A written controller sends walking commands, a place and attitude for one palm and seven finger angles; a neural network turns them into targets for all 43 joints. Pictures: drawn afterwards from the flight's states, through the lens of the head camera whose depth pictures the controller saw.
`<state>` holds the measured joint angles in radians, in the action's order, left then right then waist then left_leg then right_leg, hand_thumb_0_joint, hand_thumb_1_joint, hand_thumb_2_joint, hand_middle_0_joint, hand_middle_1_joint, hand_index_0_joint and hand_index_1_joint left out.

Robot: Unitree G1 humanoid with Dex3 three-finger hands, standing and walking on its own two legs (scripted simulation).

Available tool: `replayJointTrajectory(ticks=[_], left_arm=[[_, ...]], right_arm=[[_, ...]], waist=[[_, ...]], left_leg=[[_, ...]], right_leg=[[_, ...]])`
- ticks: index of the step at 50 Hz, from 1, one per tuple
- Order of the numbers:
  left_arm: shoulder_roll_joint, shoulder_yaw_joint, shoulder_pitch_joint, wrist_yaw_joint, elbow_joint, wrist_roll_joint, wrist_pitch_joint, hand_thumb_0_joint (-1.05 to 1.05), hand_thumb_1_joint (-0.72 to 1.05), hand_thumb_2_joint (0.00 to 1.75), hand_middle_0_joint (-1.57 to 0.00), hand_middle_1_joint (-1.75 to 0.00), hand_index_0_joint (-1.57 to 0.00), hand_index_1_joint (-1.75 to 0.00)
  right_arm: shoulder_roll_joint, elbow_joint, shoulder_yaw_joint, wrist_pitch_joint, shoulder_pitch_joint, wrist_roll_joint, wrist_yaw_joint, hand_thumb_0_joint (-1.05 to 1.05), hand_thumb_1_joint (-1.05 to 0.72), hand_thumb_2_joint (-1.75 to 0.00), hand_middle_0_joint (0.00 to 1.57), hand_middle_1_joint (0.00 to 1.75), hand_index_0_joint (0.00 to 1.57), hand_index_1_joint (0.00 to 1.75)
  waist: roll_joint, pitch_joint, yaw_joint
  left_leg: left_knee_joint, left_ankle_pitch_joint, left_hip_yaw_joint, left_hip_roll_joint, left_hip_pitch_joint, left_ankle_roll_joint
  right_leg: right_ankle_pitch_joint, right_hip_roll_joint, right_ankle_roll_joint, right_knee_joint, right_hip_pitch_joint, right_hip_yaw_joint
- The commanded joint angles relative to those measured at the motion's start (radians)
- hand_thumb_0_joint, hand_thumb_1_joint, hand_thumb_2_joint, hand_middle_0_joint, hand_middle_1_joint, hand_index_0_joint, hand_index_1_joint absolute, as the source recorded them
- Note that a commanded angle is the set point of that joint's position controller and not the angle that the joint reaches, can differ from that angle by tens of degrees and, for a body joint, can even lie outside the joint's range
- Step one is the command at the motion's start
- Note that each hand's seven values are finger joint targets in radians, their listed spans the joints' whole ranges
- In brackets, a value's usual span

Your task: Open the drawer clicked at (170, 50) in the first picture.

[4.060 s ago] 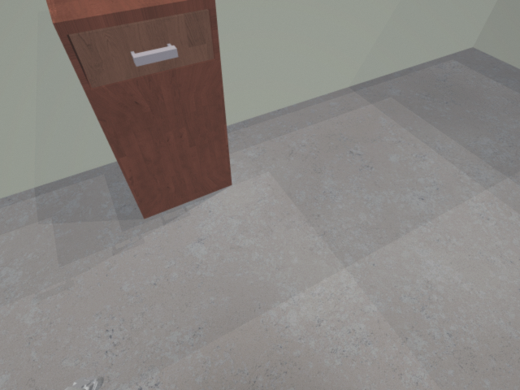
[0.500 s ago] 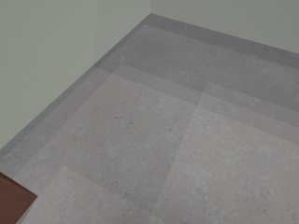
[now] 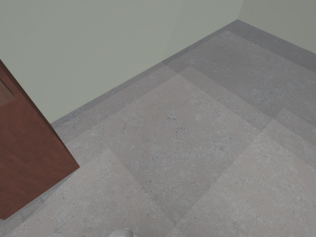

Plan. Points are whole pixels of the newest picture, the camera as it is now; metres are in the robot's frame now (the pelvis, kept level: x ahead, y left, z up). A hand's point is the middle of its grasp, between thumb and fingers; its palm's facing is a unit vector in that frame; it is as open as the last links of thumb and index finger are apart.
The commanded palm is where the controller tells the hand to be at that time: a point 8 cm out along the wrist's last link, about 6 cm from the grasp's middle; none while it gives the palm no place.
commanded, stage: turn to face it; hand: left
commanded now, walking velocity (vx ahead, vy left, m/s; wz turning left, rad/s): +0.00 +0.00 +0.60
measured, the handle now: out of the picture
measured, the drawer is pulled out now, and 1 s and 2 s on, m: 0.00 0.00 0.00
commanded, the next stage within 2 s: take the last steps up to it in 1.30 s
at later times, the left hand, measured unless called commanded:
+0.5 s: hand out of the picture +0.06 +0.22 -0.14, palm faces +0.28 -0.91 -0.30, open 7.4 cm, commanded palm none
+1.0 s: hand out of the picture -0.10 +0.25 -0.17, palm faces +0.56 -0.79 -0.25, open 7.4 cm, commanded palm none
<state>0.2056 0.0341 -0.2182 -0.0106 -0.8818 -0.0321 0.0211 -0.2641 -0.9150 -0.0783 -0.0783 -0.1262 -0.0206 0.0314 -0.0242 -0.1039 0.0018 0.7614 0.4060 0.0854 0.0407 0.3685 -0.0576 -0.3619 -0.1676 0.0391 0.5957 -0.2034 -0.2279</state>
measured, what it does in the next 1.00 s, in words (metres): steps on the spot, turning left: left foot, then right foot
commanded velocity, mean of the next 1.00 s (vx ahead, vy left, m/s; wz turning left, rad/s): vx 0.00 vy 0.00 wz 0.54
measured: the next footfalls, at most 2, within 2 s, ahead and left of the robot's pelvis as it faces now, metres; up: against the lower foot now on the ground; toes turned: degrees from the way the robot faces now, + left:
left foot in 0.04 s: +0.05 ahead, +0.13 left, +0.00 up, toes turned +8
right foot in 0.44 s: +0.07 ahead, -0.12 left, +0.00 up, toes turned +12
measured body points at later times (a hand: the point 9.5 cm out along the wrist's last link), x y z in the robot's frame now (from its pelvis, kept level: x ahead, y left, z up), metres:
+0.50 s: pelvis +0.01 -0.01 +0.00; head +0.05 -0.02 +0.45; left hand +0.05 +0.27 -0.12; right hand +0.15 -0.24 -0.16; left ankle -0.01 +0.11 -0.71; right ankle +0.03 -0.13 -0.73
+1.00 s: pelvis -0.02 +0.03 +0.00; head -0.01 +0.08 +0.45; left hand -0.13 +0.29 -0.15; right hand +0.21 -0.13 -0.11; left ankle -0.05 +0.11 -0.73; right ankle +0.04 -0.12 -0.65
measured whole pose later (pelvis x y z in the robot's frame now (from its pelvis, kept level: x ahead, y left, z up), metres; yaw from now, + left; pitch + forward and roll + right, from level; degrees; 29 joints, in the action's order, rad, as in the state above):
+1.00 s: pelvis -0.02 +0.03 +0.00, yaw +33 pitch +0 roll -2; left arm 0.29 0.08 -0.22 -0.01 -0.93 -0.02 0.07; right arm -0.23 -0.90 -0.04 -0.03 -0.14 -0.02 0.00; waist -0.05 -0.10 -0.01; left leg 0.55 0.26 0.05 -0.01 0.29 0.06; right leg -0.43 -0.12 0.08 1.11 -0.46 -0.06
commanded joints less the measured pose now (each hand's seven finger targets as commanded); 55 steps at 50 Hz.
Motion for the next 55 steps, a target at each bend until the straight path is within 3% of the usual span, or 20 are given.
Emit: replayJointTrajectory(ticks=[1, 2, 3, 5, 8, 15, 20, 21, 22, 23, 25, 28, 36, 39, 40, 41, 42, 44, 47, 55], left_arm=[[0.219, 0.074, -0.043, -0.008, 0.064, 0.018, -0.007, 0.0, 0.9, 0.9, -0.2, -0.3, -0.2, -0.3], [0.142, 0.052, -0.009, 0.001, 0.112, 0.023, -0.008, 0.0, 0.9, 0.9, -0.2, -0.3, -0.2, -0.3], [0.144, 0.048, 0.054, -0.01, 0.129, 0.013, 0.008, 0.0, 0.9, 0.9, -0.2, -0.3, -0.2, -0.3], [0.144, 0.059, 0.104, -0.01, 0.112, 0.019, 0.007, 0.0, 0.9, 0.9, -0.2, -0.3, -0.2, -0.3], [0.14, 0.064, 0.024, 0.005, 0.067, 0.015, 0.013, 0.0, 0.9, 0.9, -0.2, -0.3, -0.2, -0.3], [0.122, 0.056, 0.052, -0.001, 0.095, 0.019, 0.01, 0.0, 0.9, 0.9, -0.2, -0.3, -0.2, -0.3], [0.137, 0.057, -0.039, -0.011, 0.087, 0.028, -0.01, 0.0, 0.9, 0.9, -0.2, -0.3, -0.2, -0.3], [0.171, 0.065, -0.076, -0.015, 0.084, 0.023, -0.019, 0.0, 0.9, 0.9, -0.2, -0.3, -0.2, -0.3], [0.268, 0.082, -0.083, -0.026, 0.088, 0.005, -0.03, 0.0, 0.9, 0.9, -0.2, -0.3, -0.2, -0.3], [0.3, 0.078, -0.067, -0.024, 0.103, 0.006, -0.024, 0.0, 0.9, 0.9, -0.2, -0.3, -0.2, -0.3], [0.225, 0.064, 0.01, -0.026, 0.11, 0.013, -0.028, 0.0, 0.9, 0.9, -0.2, -0.3, -0.2, -0.3], [0.176, 0.048, 0.05, -0.027, 0.115, 0.007, -0.032, 0.0, 0.9, 0.9, -0.2, -0.3, -0.2, -0.3], [0.247, 0.07, -0.043, -0.021, 0.069, 0.0, -0.015, 0.0, 0.9, 0.9, -0.2, -0.3, -0.2, -0.3], [0.248, 0.076, -0.036, -0.015, 0.059, 0.008, -0.006, 0.0, 0.9, 0.9, -0.2, -0.3, -0.2, -0.3], [0.231, 0.074, -0.043, -0.01, 0.063, 0.017, -0.001, 0.0, 0.9, 0.9, -0.2, -0.3, -0.2, -0.3], [0.166, 0.065, -0.049, -0.001, 0.096, 0.024, 0.002, 0.0, 0.9, 0.9, -0.2, -0.3, -0.2, -0.3], [0.135, 0.039, 0.038, -0.005, 0.136, 0.015, 0.006, 0.0, 0.9, 0.9, -0.2, -0.3, -0.2, -0.3], [0.139, 0.05, 0.091, -0.014, 0.107, 0.02, 0.015, 0.0, 0.9, 0.9, -0.2, -0.3, -0.2, -0.3], [0.142, 0.056, 0.01, 0.003, 0.038, 0.014, 0.015, 0.0, 0.9, 0.9, -0.2, -0.3, -0.2, -0.3], [0.116, 0.042, 0.035, -0.005, 0.032, 0.016, 0.018, 0.0, 0.9, 0.9, -0.2, -0.3, -0.2, -0.3]], right_arm=[[-0.165, 0.076, -0.037, 0.06, -0.103, -0.002, -0.005, 0.0, -0.9, -0.9, 0.2, 0.3, 0.2, 0.3], [-0.283, 0.073, -0.066, 0.064, -0.179, -0.001, -0.009, 0.0, -0.9, -0.9, 0.2, 0.3, 0.2, 0.3], [-0.284, 0.038, -0.067, 0.062, -0.233, 0.009, -0.018, 0.0, -0.9, -0.9, 0.2, 0.3, 0.2, 0.3], [-0.224, 0.059, -0.051, 0.065, -0.139, 0.002, -0.037, 0.0, -0.9, -0.9, 0.2, 0.3, 0.2, 0.3], [-0.175, 0.099, -0.03, 0.07, -0.005, -0.001, -0.036, 0.0, -0.9, -0.9, 0.2, 0.3, 0.2, 0.3], [-0.189, 0.086, -0.043, 0.059, -0.041, -0.005, -0.031, 0.0, -0.9, -0.9, 0.2, 0.3, 0.2, 0.3], [-0.175, 0.099, -0.049, 0.05, -0.001, 0.002, -0.027, 0.0, -0.9, -0.9, 0.2, 0.3, 0.2, 0.3], [-0.148, 0.104, -0.045, 0.051, -0.002, 0.009, -0.024, 0.0, -0.9, -0.9, 0.2, 0.3, 0.2, 0.3], [-0.077, 0.121, -0.035, 0.052, -0.027, 0.017, -0.017, 0.0, -0.9, -0.9, 0.2, 0.3, 0.2, 0.3], [-0.084, 0.139, -0.036, 0.051, -0.02, 0.004, -0.017, 0.0, -0.9, -0.9, 0.2, 0.3, 0.2, 0.3], [-0.098, 0.103, -0.043, 0.032, -0.011, -0.003, -0.013, 0.0, -0.9, -0.9, 0.2, 0.3, 0.2, 0.3], [-0.067, 0.073, -0.031, 0.027, -0.034, 0.001, 0.002, 0.0, -0.9, -0.9, 0.2, 0.3, 0.2, 0.3], [-0.05, 0.098, -0.008, 0.031, 0.057, 0.01, 0.006, 0.0, -0.9, -0.9, 0.2, 0.3, 0.2, 0.3], [-0.07, 0.084, -0.01, 0.046, -0.021, 0.006, 0.001, 0.0, -0.9, -0.9, 0.2, 0.3, 0.2, 0.3], [-0.12, 0.072, -0.023, 0.055, -0.076, 0.003, 0.0, 0.0, -0.9, -0.9, 0.2, 0.3, 0.2, 0.3], [-0.241, 0.071, -0.051, 0.066, -0.141, -0.005, -0.007, 0.0, -0.9, -0.9, 0.2, 0.3, 0.2, 0.3], [-0.293, 0.048, -0.059, 0.059, -0.223, 0.007, -0.012, 0.0, -0.9, -0.9, 0.2, 0.3, 0.2, 0.3], [-0.236, 0.043, -0.046, 0.065, -0.168, 0.002, -0.038, 0.0, -0.9, -0.9, 0.2, 0.3, 0.2, 0.3], [-0.157, 0.078, -0.016, 0.074, -0.031, 0.001, -0.042, 0.0, -0.9, -0.9, 0.2, 0.3, 0.2, 0.3], [-0.143, 0.036, -0.015, 0.069, -0.095, 0.0, -0.044, 0.0, -0.9, -0.9, 0.2, 0.3, 0.2, 0.3]], waist=[[0.007, 0.24, 0.048], [0.331, 0.269, 0.09], [0.261, 0.275, 0.112], [0.243, 0.187, 0.085], [0.177, 0.156, 0.014], [0.165, 0.162, 0.034], [0.155, 0.185, -0.019], [0.081, 0.199, -0.04], [-0.199, 0.205, -0.039], [-0.244, 0.188, -0.04], [-0.187, 0.108, -0.005], [-0.155, 0.083, 0.016], [-0.217, 0.106, -0.043], [-0.172, 0.157, -0.005], [-0.054, 0.192, 0.029], [0.263, 0.238, 0.063], [0.289, 0.233, 0.102], [0.259, 0.182, 0.085], [0.161, 0.155, 0.01], [0.14, 0.148, 0.032]], left_leg=[[-0.336, -0.412, -0.083, 0.082, -0.361, 0.08], [-0.339, -0.862, -0.433, 0.365, -0.521, 0.222], [-0.35, -0.874, -0.434, 0.399, -0.458, 0.282], [-0.372, -0.663, -0.382, 0.301, -0.309, 0.263], [-0.409, -0.483, -0.279, 0.201, -0.193, 0.211], [-0.403, -0.429, -0.383, 0.183, -0.199, 0.232], [-0.296, -0.483, -0.418, 0.113, -0.077, 0.178], [-0.212, -0.369, -0.386, 0.063, 0.021, 0.13], [0.003, -0.085, -0.215, -0.075, 0.216, 0.045], [0.209, 0.18, -0.141, -0.102, 0.238, 0.02], [0.43, 0.093, -0.163, -0.046, 0.233, 0.015], [0.417, 0.012, -0.099, -0.016, 0.218, -0.012], [0.056, 0.042, 0.016, -0.014, 0.061, 0.002], [-0.206, -0.12, 0.048, -0.032, -0.099, 0.02], [-0.322, -0.275, -0.007, 0.005, -0.269, 0.043], [-0.357, -0.614, -0.369, 0.273, -0.458, 0.173], [-0.379, -0.776, -0.449, 0.392, -0.41, 0.274], [-0.406, -0.584, -0.429, 0.323, -0.297, 0.27], [-0.43, -0.495, -0.287, 0.206, -0.221, 0.211], [-0.453, -0.474, -0.334, 0.201, -0.273, 0.241]], right_leg=[[0.454, -0.12, -0.012, 0.22, -0.094, 0.039], [-0.238, 0.019, 0.064, 0.463, -0.392, 0.035], [-0.31, 0.023, 0.054, 0.56, -0.418, 0.157], [-0.189, 0.019, 0.051, 0.598, -0.422, 0.22], [-0.062, 0.04, 0.053, 0.523, -0.326, 0.213], [-0.072, 0.101, 0.05, 0.274, -0.25, 0.21], [0.083, 0.143, 0.033, -0.082, 0.013, 0.188], [0.139, 0.075, 0.015, -0.224, 0.134, 0.249], [0.192, -0.185, -0.073, -0.323, 0.258, 0.508], [0.293, -0.34, -0.174, -0.32, 0.161, 0.574], [0.328, -0.244, -0.172, -0.299, 0.043, 0.454], [0.517, -0.165, -0.142, -0.23, 0.072, 0.24], [0.542, -0.207, -0.148, -0.175, 0.099, 0.15], [0.518, -0.181, -0.081, -0.036, 0.08, 0.071], [0.443, -0.155, -0.033, 0.107, -0.038, 0.047], [-0.026, -0.015, 0.05, 0.346, -0.321, 0.011], [-0.336, 0.029, 0.055, 0.493, -0.377, 0.097], [-0.227, 0.022, 0.043, 0.597, -0.408, 0.211], [-0.05, 0.028, 0.046, 0.566, -0.335, 0.208], [-0.06, 0.077, 0.051, 0.354, -0.29, 0.204]])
